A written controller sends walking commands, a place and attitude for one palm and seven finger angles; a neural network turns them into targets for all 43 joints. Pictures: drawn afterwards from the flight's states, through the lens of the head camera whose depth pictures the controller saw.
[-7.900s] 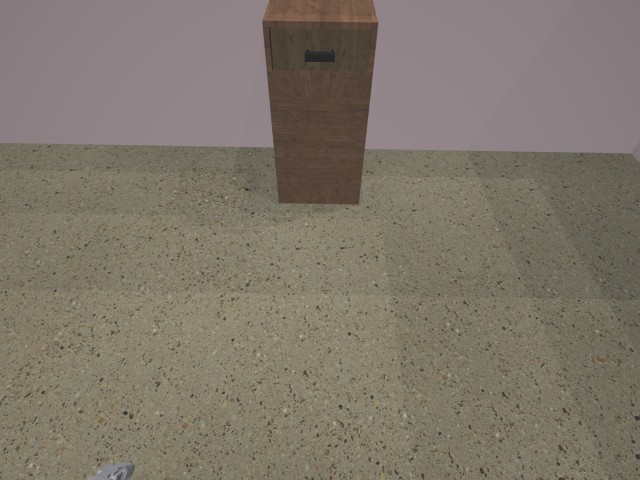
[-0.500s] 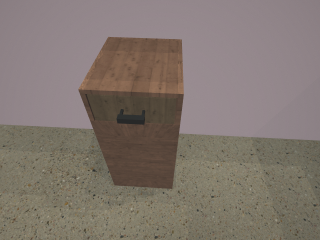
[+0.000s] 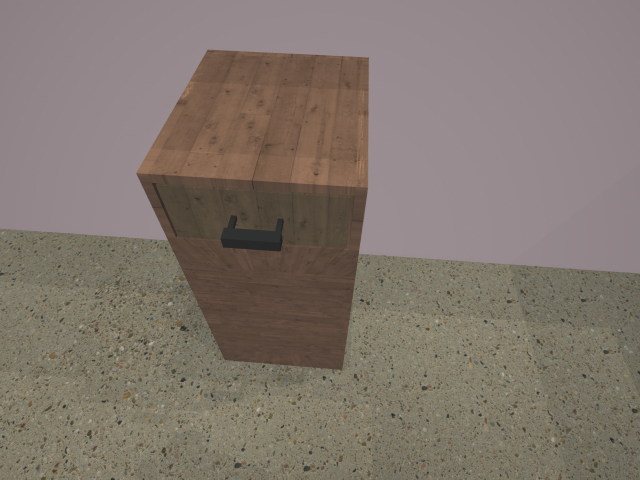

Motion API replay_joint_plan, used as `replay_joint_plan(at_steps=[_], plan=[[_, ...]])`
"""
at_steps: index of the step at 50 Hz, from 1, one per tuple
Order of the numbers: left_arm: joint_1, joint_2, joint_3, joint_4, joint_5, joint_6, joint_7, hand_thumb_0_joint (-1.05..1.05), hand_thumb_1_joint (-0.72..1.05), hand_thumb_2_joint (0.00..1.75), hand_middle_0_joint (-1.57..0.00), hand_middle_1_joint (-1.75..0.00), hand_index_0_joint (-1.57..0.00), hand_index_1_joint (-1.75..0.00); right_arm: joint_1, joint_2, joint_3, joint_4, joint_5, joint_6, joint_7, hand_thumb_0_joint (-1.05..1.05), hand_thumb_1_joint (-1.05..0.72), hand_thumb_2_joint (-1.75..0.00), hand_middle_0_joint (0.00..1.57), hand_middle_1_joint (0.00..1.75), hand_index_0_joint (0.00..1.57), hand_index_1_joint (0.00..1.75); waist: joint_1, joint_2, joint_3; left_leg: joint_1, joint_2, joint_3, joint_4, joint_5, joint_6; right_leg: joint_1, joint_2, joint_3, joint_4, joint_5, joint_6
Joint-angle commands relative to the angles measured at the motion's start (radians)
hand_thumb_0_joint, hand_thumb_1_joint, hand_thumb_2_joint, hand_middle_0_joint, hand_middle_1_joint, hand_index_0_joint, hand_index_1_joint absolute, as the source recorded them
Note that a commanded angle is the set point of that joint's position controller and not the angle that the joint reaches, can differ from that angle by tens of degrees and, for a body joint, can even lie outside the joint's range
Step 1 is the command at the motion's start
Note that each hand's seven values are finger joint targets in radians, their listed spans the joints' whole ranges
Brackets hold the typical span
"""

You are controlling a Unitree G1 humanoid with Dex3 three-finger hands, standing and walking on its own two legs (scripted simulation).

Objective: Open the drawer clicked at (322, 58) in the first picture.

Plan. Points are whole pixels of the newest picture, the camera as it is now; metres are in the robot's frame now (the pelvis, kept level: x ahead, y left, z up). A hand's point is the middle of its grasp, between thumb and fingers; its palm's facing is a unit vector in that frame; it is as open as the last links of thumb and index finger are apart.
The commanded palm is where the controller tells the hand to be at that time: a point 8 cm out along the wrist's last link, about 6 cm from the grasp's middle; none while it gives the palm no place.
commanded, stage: come to a stop and stand still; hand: left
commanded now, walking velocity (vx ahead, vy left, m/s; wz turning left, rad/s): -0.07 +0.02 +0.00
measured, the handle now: (254, 230) +0.52 +0.16 -0.06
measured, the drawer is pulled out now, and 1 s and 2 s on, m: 0.00 0.00 0.00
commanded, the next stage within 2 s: look again from close up in 0.58 s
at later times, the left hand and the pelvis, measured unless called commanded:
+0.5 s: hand out of the picture -0.04 +0.21 -0.17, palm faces +0.03 -0.98 -0.20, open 7.4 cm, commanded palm none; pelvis -0.04 +0.04 +0.01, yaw +0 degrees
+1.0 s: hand out of the picture -0.03 +0.19 -0.17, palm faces +0.02 -0.98 -0.21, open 7.4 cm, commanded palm none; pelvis -0.02 +0.03 +0.00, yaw +0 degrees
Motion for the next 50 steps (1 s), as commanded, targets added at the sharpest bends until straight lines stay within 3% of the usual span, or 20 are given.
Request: replay_joint_plan(at_steps=[1,2,4,6,8,12,15,18,24,30,31,32,33,35,39,41,45,50], plan=[[0.071,0.166,0.04,-0.035,0.005,0.004,0.01,0.0,0.9,0.9,-0.2,-0.3,-0.2,-0.3,0.093,-0.059,-0.026,-0.033,0.001,0.01,0.002,0.0,-0.9,-0.9,0.2,0.3,0.2,0.3,-0.014,-0.074,-0.08,-0.078,0.025,-0.007,0.02,0.125,0.008,0.155,-0.241,0.185,-0.018,0.895,-0.085],[0.047,0.163,0.038,-0.044,0.005,0.009,0.006,0.0,0.9,0.9,-0.2,-0.3,-0.2,-0.3,0.088,-0.059,-0.027,-0.032,0.001,0.011,0.003,0.0,-0.9,-0.9,0.2,0.3,0.2,0.3,-0.021,-0.073,-0.066,-0.04,0.034,-0.014,-0.014,0.197,0.013,0.103,-0.221,0.168,-0.024,0.782,-0.074],[0.018,0.131,0.032,-0.062,0.004,0.014,0.0,0.0,0.9,0.9,-0.2,-0.3,-0.2,-0.3,0.089,-0.086,-0.029,-0.031,-0.005,0.004,0.004,0.0,-0.9,-0.9,0.2,0.3,0.2,0.3,-0.026,-0.015,-0.062,0.049,0.09,-0.047,-0.058,0.419,0.031,0.009,-0.14,0.116,-0.017,0.501,-0.032],[0.003,0.107,0.024,-0.069,0.005,0.015,-0.003,0.0,0.9,0.9,-0.2,-0.3,-0.2,-0.3,0.07,-0.111,-0.029,-0.032,-0.011,-0.004,0.006,0.0,-0.9,-0.9,0.2,0.3,0.2,0.3,-0.015,0.03,-0.033,0.025,0.128,-0.081,-0.101,0.458,0.055,0.0,-0.087,0.083,-0.023,0.306,0.0],[-0.003,0.112,0.02,-0.062,0.005,0.017,-0.009,0.0,0.9,0.9,-0.2,-0.3,-0.2,-0.3,0.029,-0.12,-0.024,-0.037,-0.011,-0.008,0.01,0.0,-0.9,-0.9,0.2,0.3,0.2,0.3,-0.004,0.069,-0.017,-0.028,0.122,-0.092,-0.144,0.361,0.06,0.029,-0.084,0.083,-0.036,0.241,0.009],[-0.006,0.119,0.013,-0.053,0.009,0.02,-0.016,0.0,0.9,0.9,-0.2,-0.3,-0.2,-0.3,-0.004,-0.126,-0.018,-0.045,-0.01,-0.012,0.02,0.0,-0.9,-0.9,0.2,0.3,0.2,0.3,0.007,0.043,0.056,-0.126,0.114,-0.124,-0.25,0.052,0.059,0.035,-0.083,0.087,-0.087,0.113,0.021],[-0.005,0.125,0.01,-0.046,0.011,0.019,-0.019,0.0,0.9,0.9,-0.2,-0.3,-0.2,-0.3,0.009,-0.134,-0.016,-0.042,-0.012,-0.012,0.025,0.0,-0.9,-0.9,0.2,0.3,0.2,0.3,0.006,0.04,0.088,-0.167,0.11,-0.146,-0.311,-0.096,0.056,0.031,-0.083,0.084,-0.102,0.075,0.022],[0.009,0.119,0.006,-0.035,0.011,0.015,-0.021,0.0,0.9,0.9,-0.2,-0.3,-0.2,-0.3,0.018,-0.138,-0.014,-0.035,-0.013,-0.016,0.026,0.0,-0.9,-0.9,0.2,0.3,0.2,0.3,0.01,0.038,0.077,-0.16,0.109,-0.153,-0.331,-0.104,0.057,0.042,-0.085,0.079,-0.105,0.099,0.025],[0.033,0.114,0.0,-0.015,0.006,0.0,-0.019,0.0,0.9,0.9,-0.2,-0.3,-0.2,-0.3,0.066,-0.12,-0.006,-0.009,-0.009,-0.026,0.024,0.0,-0.9,-0.9,0.2,0.3,0.2,0.3,0.003,-0.022,0.031,-0.097,0.089,-0.122,-0.289,0.011,0.054,0.054,-0.105,0.092,-0.137,0.141,0.022],[0.058,0.098,-0.003,0.009,0.002,-0.005,-0.015,0.0,0.9,0.9,-0.2,-0.3,-0.2,-0.3,0.111,-0.092,0.002,0.023,-0.006,-0.03,0.02,0.0,-0.9,-0.9,0.2,0.3,0.2,0.3,-0.002,-0.012,0.026,-0.063,0.083,-0.1,-0.269,0.086,0.049,0.05,-0.109,0.094,-0.143,0.161,0.018],[0.093,0.143,-0.019,0.032,0.013,-0.026,0.018,0.0,0.9,0.9,-0.2,-0.3,-0.2,-0.3,-0.004,-0.131,0.009,-0.055,-0.002,-0.049,0.035,0.0,-0.9,-0.9,0.2,0.3,0.2,0.3,0.034,-0.064,0.101,-0.152,0.103,-0.049,-0.075,0.23,0.025,-0.009,-0.149,0.12,-0.076,0.366,0.014],[0.064,0.162,-0.011,0.005,0.0,-0.03,0.009,0.0,0.9,0.9,-0.2,-0.3,-0.2,-0.3,0.072,-0.09,0.009,-0.066,-0.005,-0.04,0.034,0.0,-0.9,-0.9,0.2,0.3,0.2,0.3,-0.019,0.02,-0.001,-0.103,0.039,-0.075,-0.128,0.04,0.022,0.009,-0.16,0.148,-0.087,0.114,-0.008],[0.044,0.15,-0.014,-0.005,-0.001,-0.028,-0.003,0.0,0.9,0.9,-0.2,-0.3,-0.2,-0.3,0.087,-0.084,0.013,-0.053,-0.01,-0.045,0.034,0.0,-0.9,-0.9,0.2,0.3,0.2,0.3,-0.015,0.071,0.043,-0.123,0.049,-0.089,-0.17,0.02,0.034,-0.038,-0.134,0.131,-0.079,-0.007,-0.015],[0.061,0.144,-0.017,-0.006,0.001,-0.026,-0.013,0.0,0.9,0.9,-0.2,-0.3,-0.2,-0.3,0.118,-0.088,0.018,-0.062,-0.012,-0.049,0.036,0.0,-0.9,-0.9,0.2,0.3,0.2,0.3,-0.014,0.145,-0.032,-0.131,0.072,-0.11,-0.184,-0.02,0.054,0.004,-0.1,0.091,-0.045,-0.004,-0.018],[0.058,0.106,-0.026,0.012,-0.001,-0.028,-0.021,0.0,0.9,0.9,-0.2,-0.3,-0.2,-0.3,0.128,-0.091,0.02,-0.06,-0.006,-0.053,0.03,0.0,-0.9,-0.9,0.2,0.3,0.2,0.3,-0.013,-0.015,-0.006,-0.113,0.073,-0.107,-0.174,0.079,0.068,0.011,-0.098,0.098,-0.054,0.091,-0.014],[0.044,0.101,-0.027,0.014,-0.002,-0.027,-0.021,0.0,0.9,0.9,-0.2,-0.3,-0.2,-0.3,0.142,-0.092,0.023,-0.051,-0.006,-0.051,0.029,0.0,-0.9,-0.9,0.2,0.3,0.2,0.3,-0.019,-0.048,0.039,-0.113,0.074,-0.101,-0.175,0.11,0.069,-0.007,-0.098,0.097,-0.059,0.103,-0.012],[0.049,0.104,-0.024,0.017,-0.004,-0.024,-0.02,0.0,0.9,0.9,-0.2,-0.3,-0.2,-0.3,0.141,-0.091,0.028,-0.034,-0.007,-0.049,0.028,0.0,-0.9,-0.9,0.2,0.3,0.2,0.3,-0.014,-0.01,0.07,-0.108,0.067,-0.092,-0.186,0.13,0.065,-0.008,-0.101,0.101,-0.065,0.122,-0.01],[0.04,0.107,-0.017,0.015,-0.005,-0.023,-0.019,0.0,0.9,0.9,-0.2,-0.3,-0.2,-0.3,0.133,-0.086,0.031,-0.013,-0.008,-0.05,0.024,0.0,-0.9,-0.9,0.2,0.3,0.2,0.3,-0.01,-0.017,0.061,-0.087,0.067,-0.081,-0.19,0.178,0.061,0.017,-0.104,0.102,-0.064,0.172,-0.01]])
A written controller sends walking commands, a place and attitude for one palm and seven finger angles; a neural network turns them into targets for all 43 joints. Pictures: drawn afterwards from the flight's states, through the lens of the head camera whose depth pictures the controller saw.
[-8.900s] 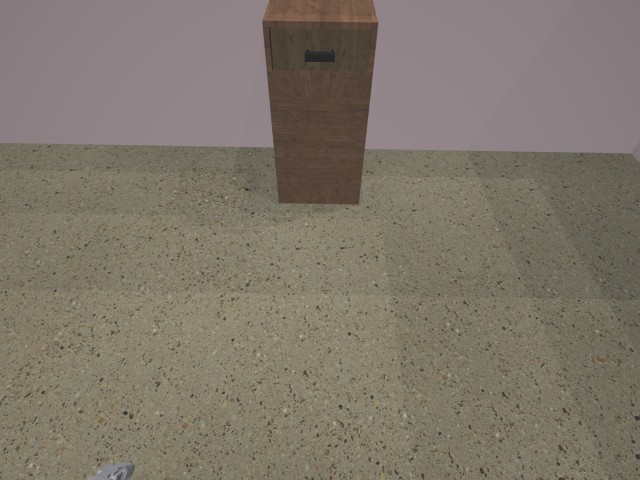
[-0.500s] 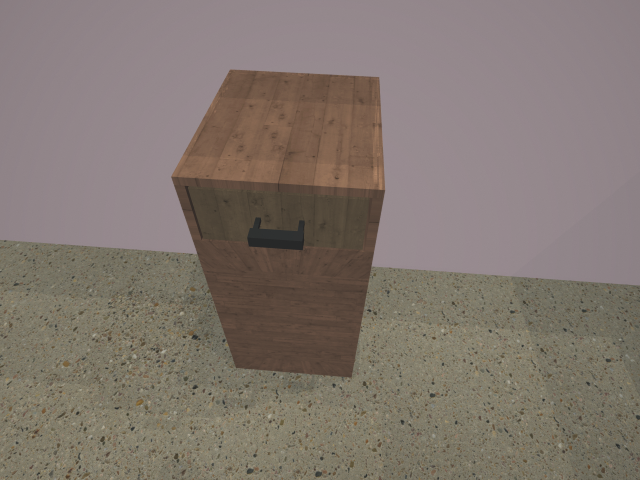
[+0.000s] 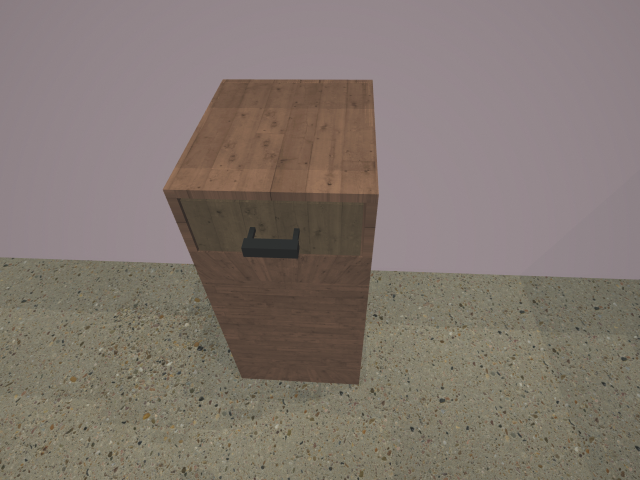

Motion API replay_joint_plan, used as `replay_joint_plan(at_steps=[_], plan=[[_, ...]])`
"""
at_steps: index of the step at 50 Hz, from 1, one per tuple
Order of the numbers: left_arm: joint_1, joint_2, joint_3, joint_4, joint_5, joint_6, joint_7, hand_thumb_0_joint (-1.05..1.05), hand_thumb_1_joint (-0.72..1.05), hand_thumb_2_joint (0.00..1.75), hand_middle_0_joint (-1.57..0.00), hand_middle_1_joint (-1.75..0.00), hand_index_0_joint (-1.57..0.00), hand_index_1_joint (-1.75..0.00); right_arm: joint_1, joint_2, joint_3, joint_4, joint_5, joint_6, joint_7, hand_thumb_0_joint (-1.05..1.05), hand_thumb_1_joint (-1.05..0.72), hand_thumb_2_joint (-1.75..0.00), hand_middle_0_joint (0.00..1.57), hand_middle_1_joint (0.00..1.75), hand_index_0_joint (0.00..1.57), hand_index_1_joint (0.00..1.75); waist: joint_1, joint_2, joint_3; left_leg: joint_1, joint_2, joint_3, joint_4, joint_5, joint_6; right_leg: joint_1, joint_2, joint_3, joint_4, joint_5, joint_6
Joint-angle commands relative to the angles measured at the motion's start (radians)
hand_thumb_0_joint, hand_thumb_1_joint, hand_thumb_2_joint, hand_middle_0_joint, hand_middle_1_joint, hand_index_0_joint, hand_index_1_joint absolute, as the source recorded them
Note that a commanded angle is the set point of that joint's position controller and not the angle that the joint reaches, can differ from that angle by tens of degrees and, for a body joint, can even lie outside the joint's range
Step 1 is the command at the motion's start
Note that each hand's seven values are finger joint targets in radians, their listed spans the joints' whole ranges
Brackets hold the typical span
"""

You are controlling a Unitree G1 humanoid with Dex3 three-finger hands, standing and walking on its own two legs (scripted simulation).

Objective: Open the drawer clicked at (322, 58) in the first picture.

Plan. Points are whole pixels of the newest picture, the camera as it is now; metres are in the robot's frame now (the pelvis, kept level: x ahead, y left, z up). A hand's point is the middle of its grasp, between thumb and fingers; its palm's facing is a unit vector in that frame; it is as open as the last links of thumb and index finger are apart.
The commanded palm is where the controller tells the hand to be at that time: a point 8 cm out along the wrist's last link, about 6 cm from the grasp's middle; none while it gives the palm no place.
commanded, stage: look again from close up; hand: left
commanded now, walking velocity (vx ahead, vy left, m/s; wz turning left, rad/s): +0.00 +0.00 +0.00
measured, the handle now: (272, 240) +0.54 +0.13 -0.06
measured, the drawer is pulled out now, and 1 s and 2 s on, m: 0.00 0.00 0.00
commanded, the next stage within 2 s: raise the hand with hooked fingers in 0.14 s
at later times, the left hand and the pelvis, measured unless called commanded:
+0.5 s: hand (188, 408) +0.22 +0.19 -0.03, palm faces -0.03 -0.51 -0.86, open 7.8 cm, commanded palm +0.14 +0.21 -0.03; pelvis -0.01 -0.02 -0.01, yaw -1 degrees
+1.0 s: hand (172, 386) +0.23 +0.21 -0.01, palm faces +0.12 -0.05 -0.99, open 10.6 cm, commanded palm +0.19 +0.21 +0.03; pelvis -0.02 -0.03 -0.04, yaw +0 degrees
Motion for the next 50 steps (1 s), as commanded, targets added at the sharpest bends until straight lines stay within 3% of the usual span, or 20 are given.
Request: replay_joint_plan(at_steps=[1,11,12,13,14,15,16,17,18,19,23,25,27,32,35,40,42,45,47,50], plan=[[0.053,0.099,0.02,-0.026,-0.004,-0.016,-0.001,0.0,0.9,0.9,-0.2,-0.3,-0.2,-0.3,0.08,-0.072,-0.016,-0.007,0.003,-0.015,-0.003,0.0,-0.9,-0.9,0.2,0.3,0.2,0.3,-0.001,-0.052,0.093,-0.109,0.114,-0.118,-0.128,0.187,0.008,0.039,-0.059,0.074,-0.077,0.169,-0.053],[0.034,0.11,0.026,-0.023,-0.005,-0.016,-0.003,0.0,0.9,0.9,-0.2,-0.3,-0.2,-0.3,0.064,-0.073,-0.018,0.022,0.002,-0.012,-0.007,0.0,-0.9,-0.9,0.2,0.3,0.2,0.3,-0.001,-0.041,0.047,-0.053,0.118,-0.103,-0.118,0.236,0.0,0.077,-0.066,0.075,-0.083,0.257,-0.055],[0.115,0.163,0.033,0.012,0.003,-0.023,0.037,0.0,0.9,0.9,-0.2,-0.3,-0.2,-0.3,-0.06,-0.127,-0.043,-0.051,0.015,-0.012,0.002,0.0,-0.9,-0.9,0.2,0.3,0.2,0.3,0.045,-0.251,0.091,-0.153,0.143,-0.074,0.09,0.259,-0.03,0.059,-0.116,0.123,-0.073,0.654,-0.027],[-0.722,0.439,-0.009,-1.438,0.166,-0.197,0.033,0.0,0.88,0.89,-0.2,-0.32,-0.2,-0.32,-0.072,-0.278,-0.039,-0.379,0.065,-0.152,-0.05,0.0,-0.9,-0.9,0.2,0.3,0.2,0.3,-0.05,0.075,-0.397,0.084,0.02,-0.09,-0.051,0.425,0.018,0.123,0.003,0.181,0.013,0.499,-0.061],[-0.273,0.376,0.025,-1.151,0.184,-0.105,0.099,0.0,0.85,0.88,-0.2,-0.33,-0.2,-0.33,-0.158,-0.202,-0.051,-0.345,0.051,-0.244,-0.088,0.0,-0.9,-0.9,0.2,0.3,0.2,0.3,0.028,0.219,-0.337,0.133,0.046,-0.077,-0.055,0.615,0.014,0.072,0.026,0.099,0.035,0.267,-0.078],[-0.23,0.296,0.015,-1.108,0.128,-0.04,0.157,0.0,0.83,0.87,-0.21,-0.34,-0.21,-0.34,-0.143,-0.201,-0.073,-0.279,0.066,-0.273,-0.09,0.0,-0.9,-0.9,0.2,0.3,0.2,0.3,0.012,0.225,-0.244,0.06,0.049,-0.08,-0.049,0.503,-0.027,-0.016,0.036,0.053,0.039,0.1,-0.064],[0.045,0.119,-0.078,-0.966,0.173,0.047,0.166,0.0,0.81,0.86,-0.21,-0.36,-0.21,-0.36,-0.117,-0.147,-0.063,-0.287,0.07,-0.277,-0.086,0.0,-0.9,-0.9,0.2,0.3,0.2,0.3,0.008,0.114,-0.166,-0.017,0.061,-0.094,-0.051,0.448,-0.023,-0.058,0.041,0.04,0.037,0.076,-0.052],[-0.093,0.137,-0.108,-1.137,0.216,0.041,0.166,0.0,0.78,0.85,-0.21,-0.37,-0.21,-0.37,-0.176,-0.178,-0.058,-0.369,0.07,-0.286,-0.074,0.0,-0.9,-0.9,0.2,0.3,0.2,0.3,0.002,0.071,-0.059,-0.08,0.048,-0.117,-0.042,0.349,-0.019,-0.089,0.034,0.042,0.014,0.105,-0.053],[-0.083,0.226,-0.048,-1.153,0.315,0.027,0.19,0.0,0.76,0.84,-0.21,-0.39,-0.21,-0.39,-0.185,-0.219,-0.068,-0.378,0.046,-0.282,-0.074,0.0,-0.9,-0.9,0.2,0.3,0.2,0.3,-0.011,0.01,-0.114,-0.091,0.036,-0.119,-0.008,0.305,-0.01,-0.116,0.045,0.055,0.016,0.097,-0.058],[-0.055,0.239,-0.053,-1.132,0.412,0.021,0.216,0.0,0.74,0.83,-0.21,-0.4,-0.21,-0.4,-0.196,-0.225,-0.066,-0.408,0.021,-0.27,-0.066,0.0,-0.9,-0.9,0.2,0.3,0.2,0.3,-0.015,-0.059,-0.062,-0.154,0.018,-0.121,0.024,0.26,-0.005,-0.175,0.053,0.052,0.02,0.068,-0.063],[0.327,0.186,-0.047,-0.992,0.728,0.03,0.278,0.0,0.64,0.79,-0.22,-0.47,-0.22,-0.47,-0.229,-0.214,-0.107,-0.549,-0.022,-0.155,-0.003,0.0,-0.9,-0.9,0.2,0.3,0.2,0.3,0.095,-0.276,-0.085,-0.324,-0.016,-0.088,0.1,0.204,-0.026,-0.175,0.063,0.075,0.055,-0.016,-0.073],[0.467,0.18,-0.038,-1.005,0.844,0.009,0.286,0.0,0.6,0.77,-0.22,-0.5,-0.22,-0.5,-0.268,-0.206,-0.116,-0.589,-0.022,-0.07,0.046,0.0,-0.9,-0.9,0.2,0.3,0.2,0.3,0.151,-0.258,-0.097,-0.398,-0.015,-0.067,0.112,0.231,-0.038,-0.137,0.06,0.102,0.097,0.101,-0.088],[0.401,0.22,-0.039,-1.135,0.929,-0.035,0.304,0.0,0.55,0.75,-0.22,-0.53,-0.22,-0.53,-0.324,-0.205,-0.108,-0.649,-0.022,-0.021,0.076,0.0,-0.9,-0.9,0.2,0.3,0.2,0.3,0.16,-0.207,-0.152,-0.417,-0.022,-0.053,0.148,0.247,-0.036,-0.13,0.054,0.122,0.148,0.186,-0.093],[0.154,0.363,0.09,-1.315,1.083,-0.088,0.432,0.0,0.43,0.7,-0.23,-0.6,-0.23,-0.6,-0.325,-0.18,-0.103,-0.705,-0.054,0.047,0.081,0.0,-0.9,-0.9,0.2,0.3,0.2,0.3,0.13,-0.031,-0.282,-0.402,-0.048,-0.059,0.257,0.162,-0.02,-0.22,0.06,0.174,0.219,0.133,-0.088],[-0.203,0.42,0.114,-1.494,1.119,-0.129,0.518,0.0,0.36,0.67,-0.24,-0.64,-0.24,-0.64,-0.311,-0.167,-0.109,-0.69,-0.077,0.063,0.057,0.0,-0.9,-0.9,0.2,0.3,0.2,0.3,0.049,-0.008,-0.377,-0.326,-0.047,-0.105,0.378,0.113,-0.009,-0.399,0.048,0.229,0.245,0.013,-0.081],[-0.26,0.402,0.074,-1.46,1.077,-0.188,0.548,0.0,0.25,0.62,-0.25,-0.72,-0.25,-0.72,-0.305,-0.167,-0.102,-0.675,-0.084,0.048,0.034,0.0,-0.9,-0.9,0.2,0.3,0.2,0.3,-0.006,0.001,-0.361,-0.32,-0.042,-0.121,0.468,0.048,-0.004,-0.53,0.042,0.206,0.25,-0.071,-0.077],[-0.24,0.414,0.083,-1.387,1.072,-0.157,0.53,0.0,0.2,0.6,-0.25,-0.75,-0.25,-0.75,-0.31,-0.17,-0.097,-0.674,-0.089,0.054,0.038,0.0,-0.9,-0.9,0.2,0.3,0.2,0.3,0.008,-0.019,-0.364,-0.363,-0.044,-0.107,0.445,0.05,-0.004,-0.456,0.039,0.183,0.241,-0.038,-0.069],[-0.141,0.394,0.078,-1.233,1.034,0.01,0.467,0.0,0.13,0.57,-0.25,-0.8,-0.25,-0.8,-0.343,-0.172,-0.081,-0.681,-0.059,0.083,0.028,0.0,-0.9,-0.9,0.2,0.3,0.2,0.3,0.041,-0.046,-0.352,-0.418,-0.038,-0.087,0.34,0.062,-0.005,-0.258,0.045,0.123,0.197,0.059,-0.055],[-0.09,0.404,0.073,-1.221,0.991,0.104,0.389,0.0,0.08,0.55,-0.26,-0.82,-0.26,-0.82,-0.361,-0.17,-0.071,-0.695,-0.021,0.099,0.013,0.0,-0.9,-0.9,0.2,0.3,0.2,0.3,0.077,-0.152,-0.348,-0.441,-0.035,-0.073,0.263,0.076,-0.011,-0.107,0.043,0.137,0.154,0.105,-0.045],[-0.053,0.42,0.077,-1.231,0.943,0.148,0.286,0.0,0.01,0.52,-0.26,-0.87,-0.26,-0.87,-0.383,-0.18,-0.045,-0.701,0.0,0.097,-0.005,0.0,-0.9,-0.9,0.2,0.3,0.2,0.3,0.096,-0.2,-0.313,-0.429,-0.025,-0.066,0.188,0.087,-0.006,-0.011,0.033,0.135,0.126,0.116,-0.038]])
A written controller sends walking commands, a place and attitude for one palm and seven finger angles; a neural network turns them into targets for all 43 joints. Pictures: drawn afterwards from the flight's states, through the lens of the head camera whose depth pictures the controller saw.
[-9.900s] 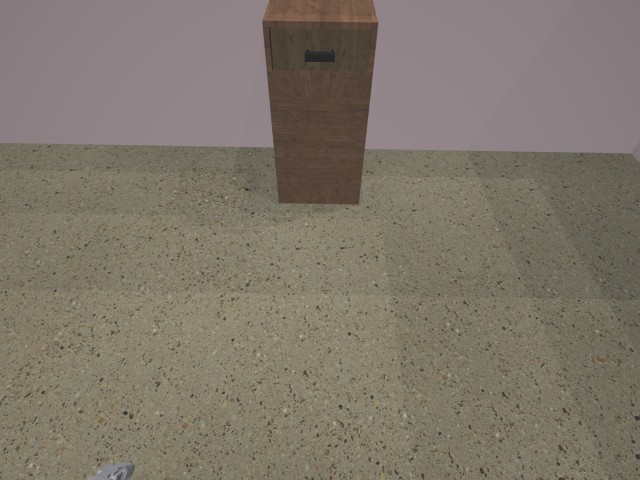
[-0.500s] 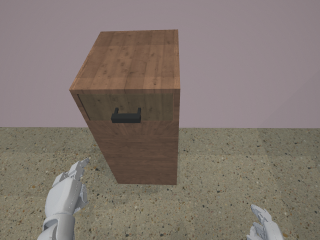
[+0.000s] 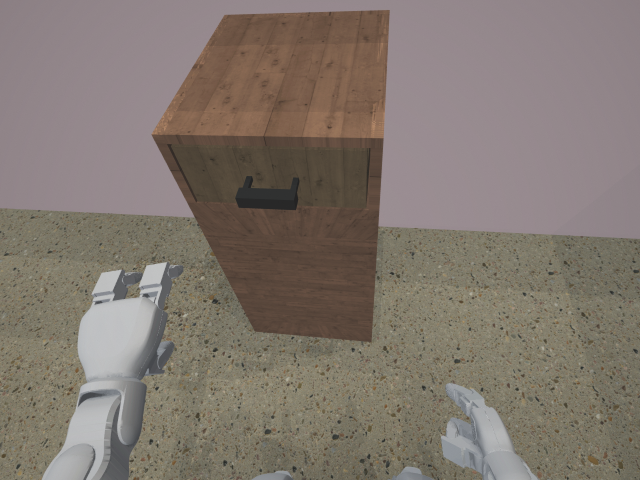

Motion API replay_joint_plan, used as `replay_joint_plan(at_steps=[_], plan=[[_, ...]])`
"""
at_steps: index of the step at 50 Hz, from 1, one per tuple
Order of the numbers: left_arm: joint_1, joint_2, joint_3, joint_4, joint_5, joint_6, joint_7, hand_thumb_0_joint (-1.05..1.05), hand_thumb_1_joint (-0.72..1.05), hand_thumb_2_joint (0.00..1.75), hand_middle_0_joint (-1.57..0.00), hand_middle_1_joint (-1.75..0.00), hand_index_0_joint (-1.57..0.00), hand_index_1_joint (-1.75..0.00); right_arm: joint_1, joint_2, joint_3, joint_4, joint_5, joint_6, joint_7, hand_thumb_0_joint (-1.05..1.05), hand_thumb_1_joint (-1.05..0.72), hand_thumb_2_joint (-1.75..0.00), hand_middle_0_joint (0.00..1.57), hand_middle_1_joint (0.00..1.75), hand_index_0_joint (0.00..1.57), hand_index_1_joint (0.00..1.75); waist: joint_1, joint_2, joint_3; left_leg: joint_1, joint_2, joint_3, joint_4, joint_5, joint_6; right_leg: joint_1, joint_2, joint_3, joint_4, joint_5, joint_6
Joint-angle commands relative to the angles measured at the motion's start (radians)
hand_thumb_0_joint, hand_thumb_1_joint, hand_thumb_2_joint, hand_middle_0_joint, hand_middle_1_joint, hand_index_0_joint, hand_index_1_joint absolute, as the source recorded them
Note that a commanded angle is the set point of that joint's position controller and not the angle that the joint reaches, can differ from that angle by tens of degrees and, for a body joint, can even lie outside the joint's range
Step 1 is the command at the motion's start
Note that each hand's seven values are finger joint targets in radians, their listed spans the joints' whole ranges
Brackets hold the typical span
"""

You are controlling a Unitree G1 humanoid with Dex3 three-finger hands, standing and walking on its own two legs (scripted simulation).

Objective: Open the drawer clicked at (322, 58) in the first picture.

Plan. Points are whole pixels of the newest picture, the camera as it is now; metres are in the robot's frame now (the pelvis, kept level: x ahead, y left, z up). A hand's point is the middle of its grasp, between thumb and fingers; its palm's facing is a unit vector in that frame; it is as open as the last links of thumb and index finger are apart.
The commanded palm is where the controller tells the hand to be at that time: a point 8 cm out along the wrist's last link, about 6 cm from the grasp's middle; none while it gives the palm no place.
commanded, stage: raise the hand with hooked fingers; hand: left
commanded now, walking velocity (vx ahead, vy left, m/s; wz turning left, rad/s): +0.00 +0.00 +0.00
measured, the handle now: (269, 190) +0.57 +0.16 -0.01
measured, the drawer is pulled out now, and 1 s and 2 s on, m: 0.00 0.00 0.00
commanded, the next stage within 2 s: move the hooked fingers above the handle in 1.14 s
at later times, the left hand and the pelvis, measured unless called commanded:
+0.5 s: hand (124, 288) +0.30 +0.27 +0.09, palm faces +0.10 -0.08 -0.99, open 13.4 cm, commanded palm +0.27 +0.27 +0.14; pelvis +0.02 +0.03 +0.03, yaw +0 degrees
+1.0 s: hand (123, 265) +0.32 +0.27 +0.11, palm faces -0.04 -0.09 -1.00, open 13.9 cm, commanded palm +0.30 +0.27 +0.17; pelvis +0.02 +0.03 +0.04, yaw +0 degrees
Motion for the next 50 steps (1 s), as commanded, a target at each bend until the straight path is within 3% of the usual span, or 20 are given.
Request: replay_joint_plan(at_steps=[1,5,7,11,14,16,21,24,29,37,41,46,50], plan=[[0.101,0.172,0.084,-0.147,-0.059,0.063,-0.106,0.0,-0.01,0.51,-0.27,-0.88,-0.27,-0.88,-0.117,-0.159,-0.045,-0.185,0.029,-0.053,-0.036,0.0,-0.9,-0.9,0.2,0.3,0.2,0.3,0.032,-0.21,-0.206,0.031,-0.066,-0.049,-0.23,0.232,0.038,0.442,0.012,0.129,-0.26,0.261,0.017],[0.041,0.205,0.116,-0.238,-0.033,-0.033,-0.127,0.0,-0.1,0.47,-0.27,-0.94,-0.27,-0.94,-0.094,-0.169,-0.053,-0.169,0.01,-0.071,-0.035,0.0,-0.9,-0.9,0.2,0.3,0.2,0.3,0.03,-0.122,-0.151,0.097,-0.058,-0.053,-0.273,0.26,0.042,0.425,0.01,0.115,-0.295,0.264,0.005],[-0.032,0.212,0.128,-0.268,-0.01,-0.089,-0.093,0.0,-0.15,0.45,-0.27,-0.98,-0.27,-0.98,-0.066,-0.165,-0.068,-0.153,-0.002,-0.077,-0.034,0.0,-0.9,-0.9,0.2,0.3,0.2,0.3,0.019,-0.068,-0.159,0.146,-0.062,-0.057,-0.273,0.269,0.041,0.394,0.013,0.108,-0.3,0.246,0.001],[-0.143,0.249,0.174,-0.32,0.006,-0.171,-0.005,0.0,-0.24,0.41,-0.28,-1.03,-0.28,-1.03,-0.026,-0.169,-0.097,-0.13,-0.016,-0.091,-0.027,0.0,-0.9,-0.9,0.2,0.3,0.2,0.3,0.003,0.027,-0.246,0.25,-0.065,-0.068,-0.248,0.341,0.035,0.326,0.022,0.095,-0.28,0.253,-0.014],[-0.179,0.229,0.161,-0.264,0.003,-0.16,0.024,0.0,-0.31,0.38,-0.29,-1.08,-0.29,-1.08,-0.023,-0.177,-0.112,-0.112,-0.008,-0.087,-0.019,0.0,-0.9,-0.9,0.2,0.3,0.2,0.3,-0.01,0.04,-0.246,0.273,-0.058,-0.07,-0.244,0.392,0.028,0.298,0.028,0.067,-0.268,0.294,-0.015],[-0.222,0.207,0.13,-0.213,-0.004,-0.116,0.016,0.0,-0.36,0.36,-0.29,-1.11,-0.29,-1.11,-0.038,-0.181,-0.116,-0.108,0.005,-0.081,-0.016,0.0,-0.9,-0.9,0.2,0.3,0.2,0.3,-0.019,0.003,-0.218,0.26,-0.052,-0.071,-0.261,0.38,0.027,0.303,0.029,0.045,-0.275,0.284,-0.008],[-0.286,0.205,0.058,-0.159,-0.024,0.005,-0.094,0.0,-0.48,0.31,-0.3,-1.18,-0.3,-1.18,-0.073,-0.186,-0.102,-0.113,0.035,-0.059,-0.02,0.0,-0.9,-0.9,0.2,0.3,0.2,0.3,0.004,-0.029,-0.197,0.287,-0.041,-0.078,-0.339,0.439,0.022,0.4,0.03,0.033,-0.311,0.32,-0.005],[-0.336,0.24,0.058,-0.162,-0.026,0.033,-0.174,0.0,-0.5,0.3,-0.3,-1.2,-0.3,-1.2,-0.079,-0.185,-0.087,-0.119,0.036,-0.044,-0.025,0.0,-0.9,-0.9,0.2,0.3,0.2,0.3,0.011,-0.063,-0.189,0.316,-0.039,-0.077,-0.372,0.467,0.023,0.453,0.031,0.034,-0.342,0.339,-0.001],[-0.443,0.281,0.081,-0.138,-0.029,-0.005,-0.254,0.0,-0.5,0.3,-0.3,-1.2,-0.3,-1.2,-0.072,-0.176,-0.063,-0.116,0.034,-0.028,-0.033,0.0,-0.9,-0.9,0.2,0.3,0.2,0.3,0.013,-0.051,-0.137,0.34,-0.04,-0.07,-0.412,0.46,0.028,0.488,0.035,0.03,-0.386,0.343,-0.003],[-0.6,0.321,0.102,-0.15,-0.056,-0.081,-0.289,0.0,-0.5,0.3,-0.3,-1.2,-0.3,-1.2,-0.053,-0.174,-0.064,-0.092,0.035,-0.032,-0.034,0.0,-0.9,-0.9,0.2,0.3,0.2,0.3,0.003,0.027,-0.201,0.414,-0.045,-0.077,-0.427,0.568,0.019,0.537,0.036,0.031,-0.422,0.419,-0.005],[-0.488,0.27,0.083,-0.092,-0.079,-0.085,-0.323,0.0,-0.5,0.3,-0.3,-1.2,-0.3,-1.2,-0.031,-0.184,-0.076,-0.088,0.038,-0.027,-0.019,0.0,-0.9,-0.9,0.2,0.3,0.2,0.3,0.012,-0.045,-0.188,0.396,-0.04,-0.072,-0.431,0.621,0.017,0.549,0.037,0.025,-0.426,0.461,0.0],[-0.468,0.304,0.12,-0.131,-0.083,-0.116,-0.332,0.0,-0.5,0.3,-0.3,-1.2,-0.3,-1.2,-0.028,-0.196,-0.084,-0.1,0.035,-0.022,-0.01,0.0,-0.9,-0.9,0.2,0.3,0.2,0.3,0.027,-0.072,-0.205,0.374,-0.043,-0.073,-0.439,0.608,0.023,0.571,0.035,0.03,-0.423,0.468,0.0],[-0.506,0.347,0.171,-0.212,-0.072,-0.165,-0.276,0.0,-0.5,0.3,-0.3,-1.2,-0.3,-1.2,-0.031,-0.195,-0.092,-0.1,0.032,-0.029,-0.011,0.0,-0.9,-0.9,0.2,0.3,0.2,0.3,0.033,-0.005,-0.25,0.396,-0.044,-0.082,-0.432,0.629,0.016,0.567,0.035,0.037,-0.415,0.464,-0.004]])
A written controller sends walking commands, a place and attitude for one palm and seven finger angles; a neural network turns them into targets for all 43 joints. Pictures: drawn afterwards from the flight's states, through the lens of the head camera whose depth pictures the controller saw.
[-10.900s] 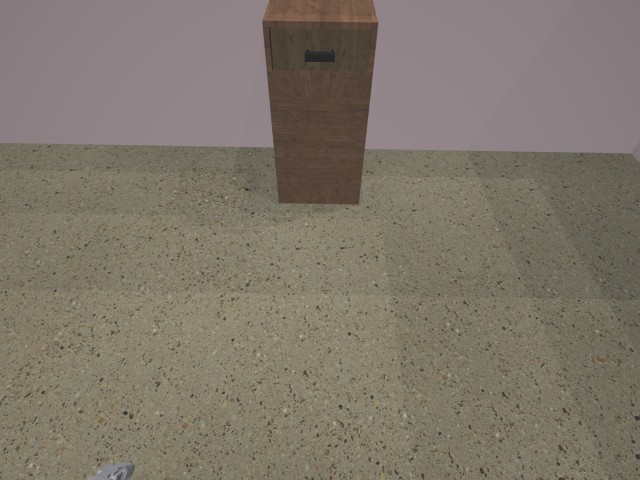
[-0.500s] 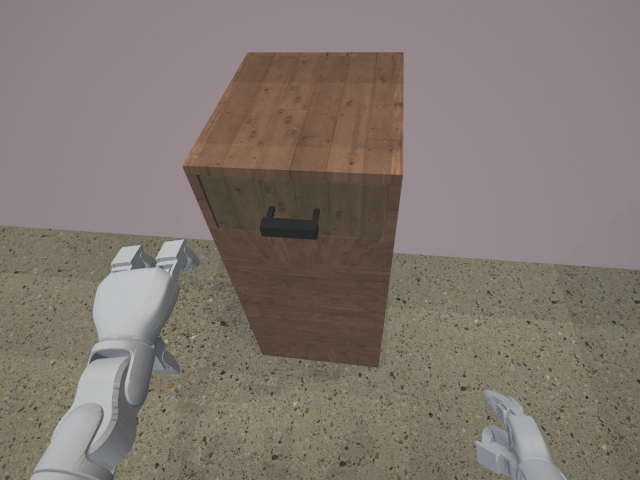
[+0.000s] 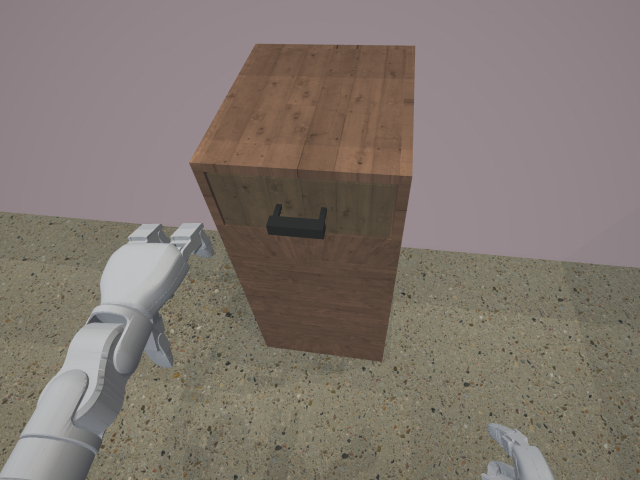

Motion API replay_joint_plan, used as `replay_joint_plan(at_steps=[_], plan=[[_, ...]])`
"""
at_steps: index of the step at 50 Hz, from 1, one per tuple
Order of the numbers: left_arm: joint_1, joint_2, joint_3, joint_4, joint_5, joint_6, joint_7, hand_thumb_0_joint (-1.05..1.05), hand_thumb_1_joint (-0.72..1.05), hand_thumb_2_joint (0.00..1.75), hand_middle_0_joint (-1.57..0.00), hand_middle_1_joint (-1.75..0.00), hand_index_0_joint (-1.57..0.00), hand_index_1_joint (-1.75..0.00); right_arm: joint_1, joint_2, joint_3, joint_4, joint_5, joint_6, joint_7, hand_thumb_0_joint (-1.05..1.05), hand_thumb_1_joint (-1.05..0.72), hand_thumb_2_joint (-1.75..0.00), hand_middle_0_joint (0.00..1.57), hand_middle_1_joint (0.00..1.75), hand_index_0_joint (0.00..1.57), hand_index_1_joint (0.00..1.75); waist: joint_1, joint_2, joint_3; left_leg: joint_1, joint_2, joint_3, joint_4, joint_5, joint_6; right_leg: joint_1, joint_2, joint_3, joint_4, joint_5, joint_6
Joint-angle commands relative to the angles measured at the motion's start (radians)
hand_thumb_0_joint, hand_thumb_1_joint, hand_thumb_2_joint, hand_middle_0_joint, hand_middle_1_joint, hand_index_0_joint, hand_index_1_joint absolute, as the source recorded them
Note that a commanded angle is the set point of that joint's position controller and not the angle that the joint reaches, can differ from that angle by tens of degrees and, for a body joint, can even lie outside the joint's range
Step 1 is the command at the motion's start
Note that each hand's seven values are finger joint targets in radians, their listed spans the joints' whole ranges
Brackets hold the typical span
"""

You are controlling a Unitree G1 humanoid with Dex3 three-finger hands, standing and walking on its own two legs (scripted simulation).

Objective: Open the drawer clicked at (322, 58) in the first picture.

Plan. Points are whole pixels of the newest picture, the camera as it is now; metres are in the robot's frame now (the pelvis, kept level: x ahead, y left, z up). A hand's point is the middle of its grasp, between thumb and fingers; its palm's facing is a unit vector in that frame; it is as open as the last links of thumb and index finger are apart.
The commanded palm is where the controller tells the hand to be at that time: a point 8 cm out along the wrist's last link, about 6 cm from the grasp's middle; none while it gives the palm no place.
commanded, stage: raise the hand with hooked fingers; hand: left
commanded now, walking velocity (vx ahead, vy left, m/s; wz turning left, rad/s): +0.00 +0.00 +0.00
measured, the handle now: (298, 218) +0.54 +0.13 -0.06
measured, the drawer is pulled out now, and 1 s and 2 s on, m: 0.00 0.00 0.00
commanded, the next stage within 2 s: move the hooked fingers above the handle in 0.14 s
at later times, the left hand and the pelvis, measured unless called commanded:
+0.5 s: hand (210, 286) +0.32 +0.19 +0.05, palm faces -0.02 -0.06 -1.00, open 13.9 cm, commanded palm +0.31 +0.20 +0.11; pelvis -0.01 -0.02 +0.00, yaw +1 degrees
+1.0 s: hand (251, 255) +0.39 +0.16 +0.04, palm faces +0.03 -0.05 -1.00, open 13.8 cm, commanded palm +0.37 +0.17 +0.09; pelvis -0.01 -0.02 -0.01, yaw +0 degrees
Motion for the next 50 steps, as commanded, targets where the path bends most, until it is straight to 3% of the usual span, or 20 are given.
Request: replay_joint_plan(at_steps=[1,7,12,14,17,21,22,24,30,35,39,42,44,47,50], plan=[[-0.259,0.232,0.169,-0.263,0.009,-0.058,0.098,0.0,-0.5,0.3,-0.3,-1.2,-0.3,-1.2,-0.095,-0.098,-0.045,-0.146,-0.001,-0.053,-0.002,0.0,-0.9,-0.9,0.2,0.3,0.2,0.3,0.016,-0.001,-0.335,0.057,-0.004,-0.084,-0.024,0.473,-0.025,0.192,0.042,0.038,0.005,0.286,-0.05],[-0.253,0.2,0.15,-0.172,0.017,-0.023,0.157,0.0,-0.5,0.3,-0.3,-1.2,-0.3,-1.2,-0.092,-0.098,-0.054,-0.124,0.012,-0.056,0.0,0.0,-0.9,-0.9,0.2,0.3,0.2,0.3,0.004,-0.04,-0.282,0.016,-0.009,-0.062,-0.036,0.357,-0.02,0.157,0.043,0.037,-0.007,0.225,-0.049],[-0.25,0.17,0.09,-0.135,0.007,0.031,0.122,0.0,-0.5,0.3,-0.3,-1.2,-0.3,-1.2,-0.113,-0.101,-0.047,-0.134,0.02,-0.052,-0.007,0.0,-0.9,-0.9,0.2,0.3,0.2,0.3,-0.003,-0.075,-0.273,0.0,-0.018,-0.048,-0.05,0.284,-0.005,0.184,0.038,0.045,-0.028,0.197,-0.043],[-0.323,0.168,0.064,-0.097,0.011,0.035,0.101,0.0,-0.5,0.3,-0.3,-1.2,-0.3,-1.2,-0.113,-0.102,-0.041,-0.128,0.018,-0.051,-0.017,0.0,-0.9,-0.9,0.2,0.3,0.2,0.3,-0.022,-0.107,-0.241,-0.016,-0.021,-0.046,-0.051,0.24,0.0,0.164,0.038,0.044,-0.038,0.168,-0.038],[-0.446,0.139,0.015,-0.058,0.025,0.01,0.088,0.0,-0.5,0.3,-0.3,-1.2,-0.3,-1.2,-0.096,-0.098,-0.038,-0.117,0.017,-0.059,-0.024,0.0,-0.9,-0.9,0.2,0.3,0.2,0.3,-0.043,-0.092,-0.222,-0.008,-0.023,-0.052,-0.047,0.194,0.001,0.114,0.04,0.041,-0.044,0.106,-0.039],[-0.564,0.157,0.024,-0.039,0.047,-0.042,0.116,0.0,-0.5,0.3,-0.3,-1.2,-0.3,-1.2,-0.067,-0.09,-0.042,-0.109,0.01,-0.072,-0.031,0.0,-0.9,-0.9,0.2,0.3,0.2,0.3,-0.039,-0.055,-0.297,0.008,-0.029,-0.059,-0.031,0.208,0.001,0.119,0.037,0.046,-0.028,0.118,-0.043],[-0.548,0.181,0.058,-0.014,0.053,-0.049,0.13,0.0,-0.5,0.3,-0.3,-1.2,-0.3,-1.2,-0.059,-0.09,-0.046,-0.103,0.01,-0.073,-0.032,0.0,-0.9,-0.9,0.2,0.3,0.2,0.3,-0.029,-0.049,-0.308,0.002,-0.03,-0.058,-0.026,0.232,-0.001,0.129,0.041,0.045,-0.018,0.143,-0.046],[-0.573,0.161,0.049,0.02,0.061,-0.052,0.154,0.0,-0.5,0.3,-0.3,-1.2,-0.3,-1.2,-0.051,-0.085,-0.047,-0.097,0.01,-0.072,-0.03,0.0,-0.9,-0.9,0.2,0.3,0.2,0.3,-0.029,-0.048,-0.327,-0.008,-0.033,-0.054,-0.016,0.259,-0.004,0.133,0.04,0.047,-0.004,0.183,-0.046],[-0.547,0.161,0.078,0.192,0.078,0.024,0.196,0.0,-0.5,0.3,-0.3,-1.2,-0.3,-1.2,-0.045,-0.095,-0.053,-0.09,0.023,-0.061,-0.021,0.0,-0.9,-0.9,0.2,0.3,0.2,0.3,-0.012,-0.111,-0.336,-0.091,-0.034,-0.036,-0.018,0.283,-0.006,0.184,0.04,0.052,0.013,0.242,-0.044],[-0.599,0.097,-0.005,0.194,0.079,0.058,0.169,0.0,-0.5,0.3,-0.3,-1.2,-0.3,-1.2,-0.03,-0.104,-0.063,-0.102,0.027,-0.057,-0.021,0.0,-0.9,-0.9,0.2,0.3,0.2,0.3,-0.041,-0.124,-0.377,-0.074,-0.033,-0.028,-0.002,0.29,0.004,0.185,0.039,0.057,0.018,0.269,-0.04],[-0.662,0.084,-0.03,0.168,0.073,0.02,0.156,0.0,-0.5,0.3,-0.3,-1.2,-0.3,-1.2,-0.001,-0.106,-0.073,-0.096,0.023,-0.06,-0.026,0.0,-0.9,-0.9,0.2,0.3,0.2,0.3,-0.058,-0.105,-0.381,-0.052,-0.033,-0.035,0.012,0.292,0.01,0.151,0.04,0.058,0.026,0.273,-0.039],[-0.723,0.112,0.001,0.172,0.087,-0.018,0.19,0.0,-0.5,0.3,-0.3,-1.2,-0.3,-1.2,0.03,-0.103,-0.079,-0.079,0.018,-0.063,-0.029,0.0,-0.9,-0.9,0.2,0.3,0.2,0.3,-0.064,-0.087,-0.399,-0.043,-0.032,-0.043,0.026,0.304,0.009,0.128,0.042,0.054,0.041,0.267,-0.043],[-0.75,0.085,-0.011,0.195,0.099,-0.026,0.222,0.0,-0.5,0.3,-0.3,-1.2,-0.3,-1.2,0.043,-0.099,-0.08,-0.067,0.016,-0.063,-0.026,0.0,-0.9,-0.9,0.2,0.3,0.2,0.3,-0.07,-0.069,-0.402,-0.042,-0.032,-0.044,0.035,0.321,0.004,0.104,0.044,0.05,0.051,0.278,-0.045],[-0.78,0.094,0.009,0.298,0.116,-0.003,0.269,0.0,-0.5,0.3,-0.3,-1.2,-0.3,-1.2,0.05,-0.1,-0.079,-0.048,0.021,-0.064,-0.021,0.0,-0.9,-0.9,0.2,0.3,0.2,0.3,-0.07,-0.082,-0.36,-0.085,-0.032,-0.043,0.033,0.295,-0.001,0.075,0.049,0.043,0.058,0.245,-0.049],[-0.825,0.089,0.005,0.382,0.137,0.043,0.3,0.0,-0.5,0.3,-0.3,-1.2,-0.3,-1.2,0.056,-0.104,-0.081,-0.038,0.018,-0.063,-0.018,0.0,-0.9,-0.9,0.2,0.3,0.2,0.3,-0.069,-0.087,-0.396,-0.096,-0.033,-0.038,0.036,0.299,-0.003,0.079,0.052,0.04,0.066,0.243,-0.05]])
